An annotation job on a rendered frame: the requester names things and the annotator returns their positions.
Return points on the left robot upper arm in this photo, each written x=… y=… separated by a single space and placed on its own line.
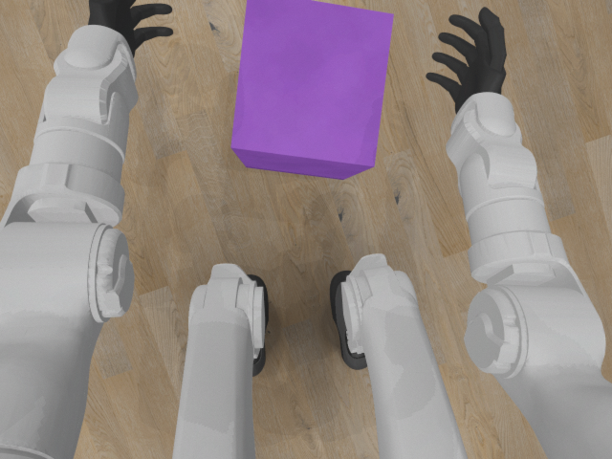
x=59 y=283

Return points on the left robot hand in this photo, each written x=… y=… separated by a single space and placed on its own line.
x=117 y=15

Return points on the right robot hand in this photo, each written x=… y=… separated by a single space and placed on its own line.
x=486 y=72

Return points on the robot left forearm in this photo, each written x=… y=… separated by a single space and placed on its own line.
x=80 y=140

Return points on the left robot shin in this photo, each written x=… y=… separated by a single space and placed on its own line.
x=220 y=270

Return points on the carton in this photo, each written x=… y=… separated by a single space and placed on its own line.
x=310 y=87

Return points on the right robot upper arm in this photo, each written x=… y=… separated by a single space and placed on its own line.
x=545 y=346

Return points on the robot right forearm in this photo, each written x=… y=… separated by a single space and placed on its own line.
x=511 y=240

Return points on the right robot thigh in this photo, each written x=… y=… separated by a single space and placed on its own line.
x=414 y=417

